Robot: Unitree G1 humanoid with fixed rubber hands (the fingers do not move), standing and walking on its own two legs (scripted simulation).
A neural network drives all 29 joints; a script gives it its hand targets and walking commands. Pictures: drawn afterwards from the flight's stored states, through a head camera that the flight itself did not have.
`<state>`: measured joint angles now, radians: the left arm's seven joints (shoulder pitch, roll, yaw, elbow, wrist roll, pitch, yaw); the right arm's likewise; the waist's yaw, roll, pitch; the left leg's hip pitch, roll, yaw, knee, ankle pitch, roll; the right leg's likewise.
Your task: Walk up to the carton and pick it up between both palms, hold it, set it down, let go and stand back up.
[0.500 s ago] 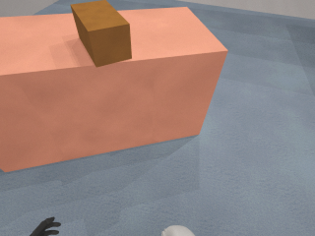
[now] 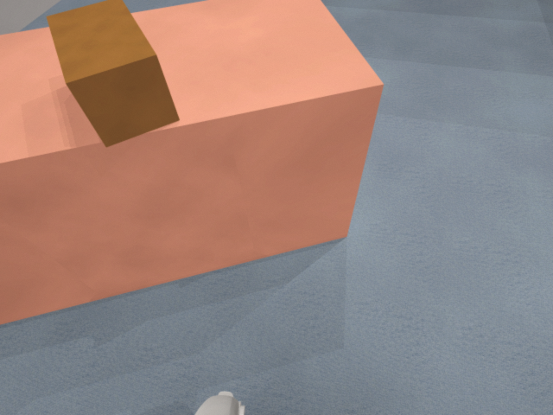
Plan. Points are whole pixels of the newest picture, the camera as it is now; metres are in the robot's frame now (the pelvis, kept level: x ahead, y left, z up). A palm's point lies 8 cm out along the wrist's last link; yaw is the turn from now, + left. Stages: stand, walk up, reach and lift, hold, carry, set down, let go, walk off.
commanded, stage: walk up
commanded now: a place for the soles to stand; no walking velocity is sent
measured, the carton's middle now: (113, 68) +0.81 +0.38 +0.04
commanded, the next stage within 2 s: none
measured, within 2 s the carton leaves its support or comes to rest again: neither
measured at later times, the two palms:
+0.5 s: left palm out of the picture +0.12 +0.26 -0.08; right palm (510, 409) +0.17 -0.34 -0.15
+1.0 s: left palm out of the picture +0.00 +0.33 -0.11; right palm out of the picture +0.02 -0.29 -0.16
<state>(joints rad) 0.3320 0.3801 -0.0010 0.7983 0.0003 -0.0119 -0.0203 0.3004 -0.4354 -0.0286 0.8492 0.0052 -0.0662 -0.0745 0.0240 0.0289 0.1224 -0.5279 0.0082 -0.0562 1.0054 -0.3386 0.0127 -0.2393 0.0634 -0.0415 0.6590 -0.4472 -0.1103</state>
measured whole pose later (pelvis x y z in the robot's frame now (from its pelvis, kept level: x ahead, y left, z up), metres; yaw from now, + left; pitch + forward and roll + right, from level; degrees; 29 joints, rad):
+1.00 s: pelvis -0.07 +0.01 -0.04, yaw +13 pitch -8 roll +1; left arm 0.11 0.35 0.00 0.81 0.00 0.01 0.04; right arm 0.33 -0.43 -0.05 0.85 -0.03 0.06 0.03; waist -0.02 0.05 0.18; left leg -0.36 -0.02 -0.09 1.01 -0.53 0.00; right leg -0.48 -0.19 -0.09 0.88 -0.29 -0.03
